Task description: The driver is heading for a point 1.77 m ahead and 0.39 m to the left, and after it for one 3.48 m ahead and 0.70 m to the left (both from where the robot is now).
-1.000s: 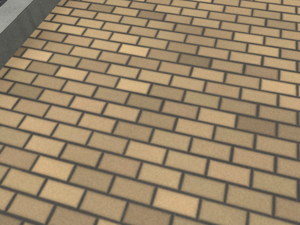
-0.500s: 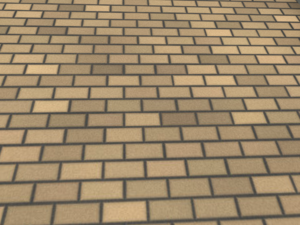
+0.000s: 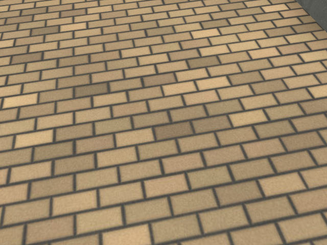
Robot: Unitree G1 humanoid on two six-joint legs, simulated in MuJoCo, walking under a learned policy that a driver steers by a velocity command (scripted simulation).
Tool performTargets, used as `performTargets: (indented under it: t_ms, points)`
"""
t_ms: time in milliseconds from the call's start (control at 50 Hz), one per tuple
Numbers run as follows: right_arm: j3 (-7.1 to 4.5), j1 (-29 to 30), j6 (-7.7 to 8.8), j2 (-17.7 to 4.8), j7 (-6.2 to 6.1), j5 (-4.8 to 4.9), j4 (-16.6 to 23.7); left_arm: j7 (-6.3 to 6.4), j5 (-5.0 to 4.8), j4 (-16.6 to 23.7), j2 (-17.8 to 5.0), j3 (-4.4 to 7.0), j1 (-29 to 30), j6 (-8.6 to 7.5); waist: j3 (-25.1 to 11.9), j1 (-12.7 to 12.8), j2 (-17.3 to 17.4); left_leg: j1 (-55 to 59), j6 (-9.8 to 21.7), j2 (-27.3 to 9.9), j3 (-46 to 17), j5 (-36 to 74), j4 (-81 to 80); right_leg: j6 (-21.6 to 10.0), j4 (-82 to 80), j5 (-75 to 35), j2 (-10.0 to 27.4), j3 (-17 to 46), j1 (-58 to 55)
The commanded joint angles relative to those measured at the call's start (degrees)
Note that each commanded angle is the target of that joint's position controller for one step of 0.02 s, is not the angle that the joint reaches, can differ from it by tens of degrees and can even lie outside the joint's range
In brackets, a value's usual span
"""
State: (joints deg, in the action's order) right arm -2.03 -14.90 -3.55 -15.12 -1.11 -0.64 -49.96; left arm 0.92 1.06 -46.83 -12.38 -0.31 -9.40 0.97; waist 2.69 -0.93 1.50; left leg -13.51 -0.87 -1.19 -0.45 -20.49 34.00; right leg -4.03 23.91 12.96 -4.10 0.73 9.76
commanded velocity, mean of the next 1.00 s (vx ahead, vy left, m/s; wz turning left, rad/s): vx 0.36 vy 0.00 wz -0.02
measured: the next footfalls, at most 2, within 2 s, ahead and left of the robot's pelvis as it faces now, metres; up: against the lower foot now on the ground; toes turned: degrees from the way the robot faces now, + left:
left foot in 0.04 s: +0.03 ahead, +0.13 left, +0.00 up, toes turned -1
left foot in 0.70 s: +0.37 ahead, +0.12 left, +0.00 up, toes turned +4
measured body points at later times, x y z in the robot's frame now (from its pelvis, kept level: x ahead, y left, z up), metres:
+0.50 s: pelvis +0.09 +0.00 +0.01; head +0.11 -0.01 +0.45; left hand +0.02 +0.25 -0.13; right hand +0.23 -0.26 -0.12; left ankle +0.15 +0.13 -0.68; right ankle +0.01 -0.08 -0.74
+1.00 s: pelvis +0.36 +0.06 +0.00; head +0.38 +0.07 +0.45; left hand +0.46 +0.31 -0.14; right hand +0.33 -0.19 -0.13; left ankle +0.33 +0.12 -0.74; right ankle +0.45 -0.09 -0.67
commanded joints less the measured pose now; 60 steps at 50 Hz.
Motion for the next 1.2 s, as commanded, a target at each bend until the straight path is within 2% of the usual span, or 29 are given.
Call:
performTargets:
  t_ms: [20,40,60,80,100,140,160,200,260,280,300,320,340,380,420,520,620,660,700,720,740,760,780,800,840,940,1040,1140,1200]
  points:
    - [-0.16,-3.09,1.66,-3.12,-0.85,-0.31,0.66,0.48,-0.47,1.19,-8.12,1.77,0.81,-0.7,-2.93,-1.11,-5.4,8.83,1.09,-0.66,-0.76,13.14,-14.77,-3.89,-4.5,-13.62,13.46,11.88,2.8]
    - [-0.26,-3.6,2.49,-4.91,-1.08,-0.93,0.19,0.38,-0.45,0.9,-6.78,1.29,-0.18,-1.09,-4.27,-0.51,-2.97,13.51,1.71,-4.94,-5.55,18.16,-15.99,-1.59,-3.7,-10.23,11.91,11.49,5.36]
    - [-0.76,-2.32,2.98,-8.22,-0.8,-0.77,-0.24,-0.01,-0.6,-0.1,-6.4,1.52,-4.04,-1.1,-4.0,3.02,1.98,11.78,3.49,-7.41,-8.4,16.38,-14.32,-0.8,-4.92,0.4,6.78,7.82,5.23]
    - [-1.29,-1.71,2.92,-8.07,-0.06,-0.09,-1.19,0.02,-0.28,-1.5,-6.62,1.53,-3.03,-0.68,-2.23,1.4,4.51,6.53,5.23,-6.17,-8.35,1.61,-14.89,-0.88,-3.22,7.0,3.52,4.66,3.32]
    - [-1.31,-2.38,2.85,-7.35,0.31,-0.36,-1.4,-0.11,0.23,-1.56,-7.85,2.0,-1.43,-0.35,0.01,0.02,5.32,3.6,6.48,-6.02,-10.25,-11.77,-17.58,-1.12,1.1,12.41,1.96,3.04,4.26]
    - [-1.8,-4.37,2.57,-8.56,0.34,-0.62,-2.34,-1.05,0.71,-0.74,-7.34,2.27,0.4,-0.32,4.61,-1.01,10.02,1.41,9.88,-10.47,-17.81,-26.16,-24.59,-1.16,9.36,15.05,0.09,-0.93,10.38]
    - [-2.06,-4.48,2.66,-8.75,0.31,-0.52,-2.67,-1.43,1.07,-0.46,-6.51,2.16,0.6,-0.72,6.45,-0.84,10.57,-0.04,11.6,-13.27,-20.76,-27.35,-26.42,-1.12,12.19,12.87,1.1,-2.43,11.23]
    - [-2.24,-2.44,3.21,-8.38,0.52,-0.37,-2.21,-1.77,0.94,-1.14,-5.58,2.11,-1.33,-1.89,5.84,0.69,7.84,-1.39,12.41,-14.16,-20.87,-23.25,-26.96,-1.48,12.46,11.31,2.87,-2.41,9.39]
    - [-2.55,3.15,3.93,-7.63,1.01,0.19,-0.84,-1.63,0.32,-5.61,-5.17,2.5,-11.03,-3.34,4.17,5.5,4.65,-10.55,9.62,-7.62,-11.62,-17.55,-19.49,-2.6,0.17,7.49,0.73,-3.94,-8.18]
    - [-2.09,5.43,4.37,-5.49,1.1,-0.06,0.3,-1.07,0.54,-7.34,-7.69,3.22,-16.3,-3.83,3.81,7.55,-1.09,-16.86,7.83,-4.07,-7.03,-14.36,-10.07,-3.59,-5.5,12.46,5.89,4.44,-14.69]
    - [-0.94,7.46,4.97,-1.08,1.6,0.35,2.61,-0.67,0.59,-8.51,-12.93,4.61,-21.96,-4.25,2.3,9.03,-14.35,-26.65,4.98,3.71,2.04,-9.48,7.52,-8.01,-16.53,30.51,18.84,28.03,-19.68]
    - [-1.6,9.91,5.36,-4.41,1.59,-1.01,3.87,-0.84,0.75,-9.25,-13.57,4.85,-22.63,-4.13,6.46,8.77,-11.63,-31.3,5.71,2.58,-0.06,-9.46,16.67,-11.55,-20.36,32.17,25.78,37.09,-15.4]
    - [-1.93,8.82,5.76,-5.22,1.96,-0.91,3.33,-0.85,0.8,-8.16,-11.25,4.23,-18.09,-4.29,8.03,5.17,-6.03,-31.08,6.4,-0.13,-2.83,-4.7,20.8,-11.72,-19.58,28.68,24.58,33.53,-12.61]
    - [-1.79,5.81,6.53,-4.34,2.97,-0.76,1.54,-0.77,0.42,-6.85,-9.25,3.72,-13.48,-5.23,5.43,2.07,-4.91,-28.41,6.1,-2.43,-2.24,2.42,21.63,-8.76,-20.02,17.08,19.68,23.59,-12.48]
    - [-1.6,6.4,6.36,-3.67,3.64,-1.57,1.13,-0.67,0.17,-7.91,-7.54,3.09,-14.82,-6.04,3.03,2.2,-5.47,-26.95,4.62,-2.6,0.09,6.63,21.52,-7.43,-19.45,3.77,16.39,15.87,-13.59]
    - [-0.27,16.35,5.81,-1.16,3.98,-1.44,5.15,-0.46,-0.13,-11.31,-7.04,2.52,-20.25,-6.21,4.06,4.16,-6.44,-27.23,1.71,-2.09,4.2,11.86,12.61,-7.56,-17.26,-16.43,14.57,7.35,-12.49]
    - [0.06,20.4,5.74,-2.03,3.56,-0.75,7.58,-0.36,0.07,-12.82,-8.73,2.7,-20.81,-6.19,4.84,4.05,-7.87,-17.84,4.25,-0.13,6.21,14.17,1.65,-6.56,-15.51,-26.28,16.3,4.89,-10.95]
    - [-0.64,15.05,6.05,-3.29,2.8,-0.83,6.22,-0.25,-0.07,-12.89,-9.61,2.9,-18.74,-6.19,2.29,0.84,-7.48,-9.6,6.37,2.09,6.74,12.28,-0.6,-5.05,-8.76,-41.18,16.56,2.96,-11.8]
    - [-2.21,-1.4,6.91,-5.82,1.6,-1.29,0.65,-0.29,-0.25,-12.87,-9.97,3.0,-17.53,-5.81,-6.45,-6.05,-5.05,10.35,8.82,3.96,6.84,12.48,-5.17,-3.01,11.04,-45.82,13.23,-0.43,-7.35]
    - [-3.48,-11.3,7.33,-10.27,0.88,-2.62,-1.25,-0.42,-0.27,-11.4,-7.58,2.32,-18.12,-5.76,-12.91,-8.98,0.4,23.83,11.25,-8.57,-7.17,1.39,-7.24,-2.09,28.41,-25.9,10.18,-2.34,3.95]
    - [-4.31,-12.92,7.14,-14.92,1.14,-2.85,-1.75,-0.87,-1.43,-10.61,-1.3,1.47,-24.2,-5.67,-18.77,-4.85,13.31,33.0,17.98,-23.36,-37.26,-5.85,-16.59,-0.14,47.85,16.29,-0.57,-2.17,21.01]
    - [-3.94,-7.83,6.72,-11.92,1.62,-0.46,-1.41,-0.77,-0.06,-10.56,-6.96,2.96,-19.67,-5.48,-13.02,-3.87,5.19,26.08,17.12,-20.79,-39.36,-9.82,-20.86,-1.45,52.01,13.53,2.32,4.42,25.4]
    - [-2.96,-1.25,6.91,-8.12,1.76,0.03,-0.28,-1.12,-0.04,-9.16,-7.46,3.38,-15.43,-5.67,-5.08,-1.24,2.8,17.65,15.8,-18.97,-29.39,-7.85,-21.35,-1.9,50.55,7.32,5.42,3.44,26.43]
    - [-2.18,1.49,7.5,-4.98,2.06,-0.15,-0.13,-1.35,-0.08,-8.86,-6.2,3.12,-13.29,-5.94,-1.98,-0.11,0.55,11.29,14.82,-16.21,-22.87,0.19,-23.12,-1.85,47.56,3.71,7.37,2.85,24.37]
    - [-1.31,1.89,8.4,-2.29,1.79,-0.14,-1.47,-1.9,0.9,-9.31,-4.49,2.97,-13.88,-4.8,-0.9,2.74,1.98,4.57,12.63,-11.9,-14.1,9.6,-24.89,-0.91,43.21,2.04,9.4,2.33,19.02]
    - [-1.3,-5.23,9.77,-3.29,1.55,0.12,-4.9,-2.9,1.24,-6.85,-3.43,3.06,-6.24,-2.98,1.51,2.68,1.18,4.65,13.21,-10.11,-7.51,17.28,-28.26,1.41,36.45,-3.49,10.68,-0.47,24.9]
    - [-0.73,-10.61,9.58,-2.75,1.33,0.23,-6.77,-3.15,0.68,-2.73,-2.58,2.46,5.94,-3.27,3.31,-0.13,0.95,8.54,11.75,-7.99,-3.15,26.6,-28.12,3.02,21.72,-12.31,9.71,-3.41,28.23]
    - [-0.54,-15.55,9.28,-3.12,0.57,-0.38,-8.94,-2.91,0.39,0.12,-2.52,1.93,13.63,-3.67,3.77,-2.48,1.81,16.77,11.67,-9.64,-2.02,35.49,-25.62,1.52,11.78,-13.21,7.22,-5.48,27.23]
    - [-0.73,-14.69,8.95,-3.94,0.01,-0.87,-9.52,-2.61,0.31,0.73,-3.49,2.32,12.82,-4.33,3.11,-0.85,2.3,21.33,11.31,-11.31,-1.39,47.09,-20.73,-0.96,8.16,-7.43,5.37,-5.91,23.55]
